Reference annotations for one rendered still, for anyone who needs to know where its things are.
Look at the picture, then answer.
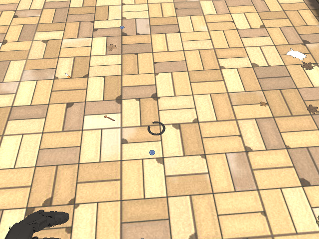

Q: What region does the robot left hand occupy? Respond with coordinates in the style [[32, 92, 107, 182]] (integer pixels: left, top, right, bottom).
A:
[[5, 209, 70, 239]]

